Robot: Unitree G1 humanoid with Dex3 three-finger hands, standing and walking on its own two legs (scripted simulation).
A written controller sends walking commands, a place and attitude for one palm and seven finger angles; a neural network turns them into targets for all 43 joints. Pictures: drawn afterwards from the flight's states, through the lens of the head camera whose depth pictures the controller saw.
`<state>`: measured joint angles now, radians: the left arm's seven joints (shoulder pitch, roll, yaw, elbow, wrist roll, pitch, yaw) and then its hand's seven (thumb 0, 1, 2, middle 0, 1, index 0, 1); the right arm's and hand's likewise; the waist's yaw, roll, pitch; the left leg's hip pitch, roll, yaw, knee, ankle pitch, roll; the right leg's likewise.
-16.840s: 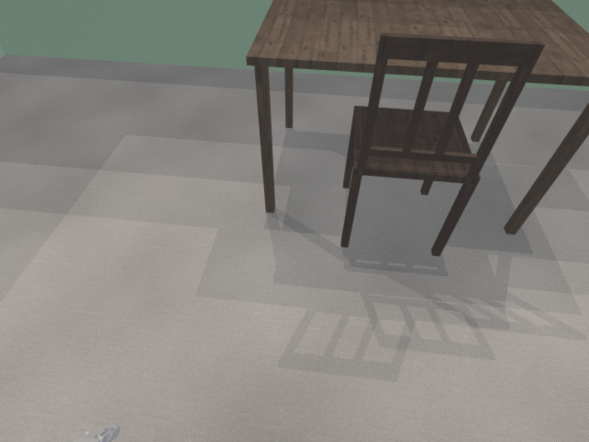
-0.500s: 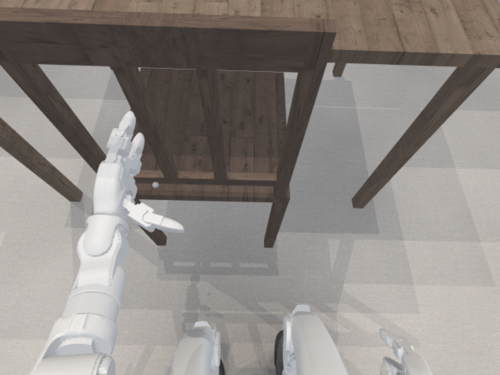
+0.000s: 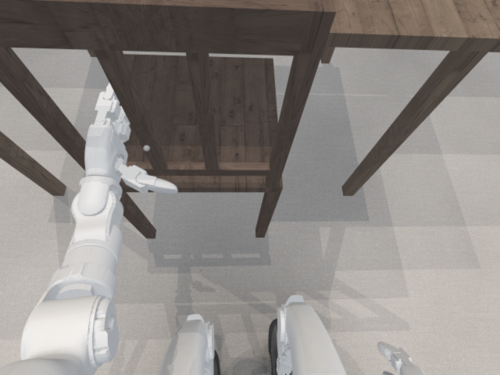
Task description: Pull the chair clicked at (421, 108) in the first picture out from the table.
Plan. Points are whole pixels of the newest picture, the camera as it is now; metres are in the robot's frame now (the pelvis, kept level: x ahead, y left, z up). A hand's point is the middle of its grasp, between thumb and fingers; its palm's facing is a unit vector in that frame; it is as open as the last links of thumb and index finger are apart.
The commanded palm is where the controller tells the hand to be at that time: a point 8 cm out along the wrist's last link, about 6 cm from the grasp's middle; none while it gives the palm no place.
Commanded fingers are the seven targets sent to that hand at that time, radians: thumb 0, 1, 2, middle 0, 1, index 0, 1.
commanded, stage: push the fingers through the gap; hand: left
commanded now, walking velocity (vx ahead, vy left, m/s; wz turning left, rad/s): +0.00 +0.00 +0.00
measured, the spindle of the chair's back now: (140, 121) +0.51 +0.16 +0.03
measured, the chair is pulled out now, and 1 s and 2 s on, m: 0.00 0.00 0.02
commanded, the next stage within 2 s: hook a spindle and tug to test in 0.62 s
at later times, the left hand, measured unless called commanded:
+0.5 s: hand (152, 133) +0.49 +0.14 +0.02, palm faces -0.03 -1.00 -0.02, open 17.0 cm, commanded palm +0.46 +0.19 +0.03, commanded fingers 0.00 -0.50 0.30 -0.06 -0.08 -0.06 -0.08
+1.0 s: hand (152, 136) +0.48 +0.14 +0.02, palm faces -0.03 -1.00 -0.02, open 16.1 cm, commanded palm +0.45 +0.19 +0.03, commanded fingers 0.00 -0.50 0.30 -0.32 -0.90 -0.32 -0.90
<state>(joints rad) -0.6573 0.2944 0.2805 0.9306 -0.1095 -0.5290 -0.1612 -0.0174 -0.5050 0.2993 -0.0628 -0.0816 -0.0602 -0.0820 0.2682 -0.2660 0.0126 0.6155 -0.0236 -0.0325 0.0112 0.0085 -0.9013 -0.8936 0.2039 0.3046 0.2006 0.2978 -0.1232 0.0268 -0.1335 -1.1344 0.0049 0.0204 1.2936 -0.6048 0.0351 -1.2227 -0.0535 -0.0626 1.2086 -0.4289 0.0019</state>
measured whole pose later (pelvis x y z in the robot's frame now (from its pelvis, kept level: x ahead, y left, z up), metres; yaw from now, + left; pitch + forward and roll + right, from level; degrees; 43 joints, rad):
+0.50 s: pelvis +0.01 +0.00 +0.00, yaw -1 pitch +27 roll -2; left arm -0.73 0.32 0.32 0.99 -0.09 -0.53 -0.15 -0.02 -0.50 0.30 -0.06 -0.08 -0.06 -0.08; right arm 0.31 -0.26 0.02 0.61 -0.04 0.04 0.04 0.01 -0.90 -0.89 0.20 0.30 0.20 0.30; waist -0.15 0.04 -0.13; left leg -1.15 0.02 0.03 1.29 -0.61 0.04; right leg -1.24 -0.04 -0.05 1.19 -0.42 0.01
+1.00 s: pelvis +0.00 +0.00 +0.00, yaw +0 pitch +27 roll -2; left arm -0.72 0.31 0.30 0.98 -0.09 -0.54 -0.15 -0.02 -0.50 0.30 -0.17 -0.42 -0.17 -0.42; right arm 0.27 -0.26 0.01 0.60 -0.03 0.03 0.03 0.01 -0.90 -0.89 0.20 0.30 0.20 0.30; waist -0.14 0.03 -0.13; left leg -1.15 0.01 0.02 1.29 -0.61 0.03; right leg -1.23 -0.04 -0.06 1.20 -0.43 0.00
